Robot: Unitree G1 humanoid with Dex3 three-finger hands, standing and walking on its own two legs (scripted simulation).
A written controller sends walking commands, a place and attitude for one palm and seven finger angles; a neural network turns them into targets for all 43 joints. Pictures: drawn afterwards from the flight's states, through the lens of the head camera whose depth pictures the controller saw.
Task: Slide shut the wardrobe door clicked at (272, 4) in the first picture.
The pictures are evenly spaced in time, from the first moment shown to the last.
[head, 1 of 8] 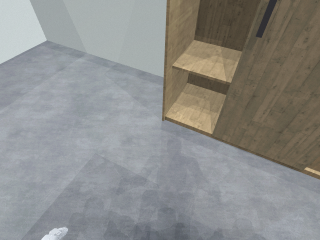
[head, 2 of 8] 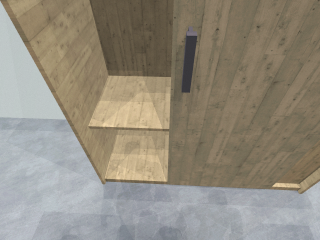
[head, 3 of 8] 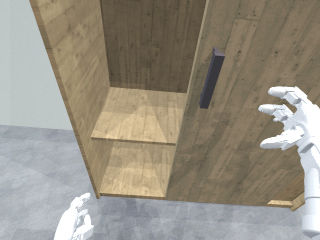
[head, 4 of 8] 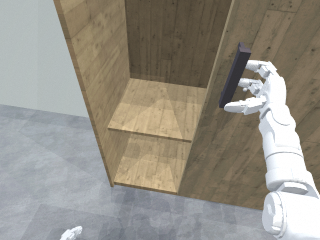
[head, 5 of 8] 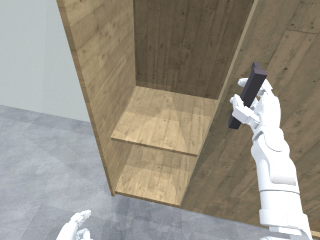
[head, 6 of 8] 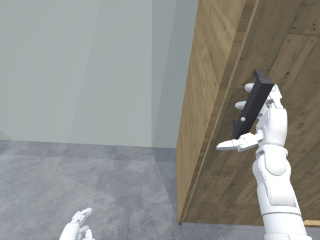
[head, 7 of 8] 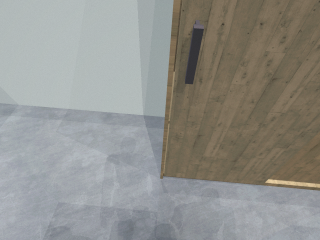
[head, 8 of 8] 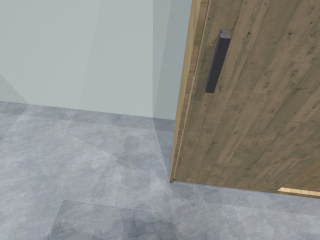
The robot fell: no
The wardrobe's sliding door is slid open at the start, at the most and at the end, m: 0.41 0.41 0.00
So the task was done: yes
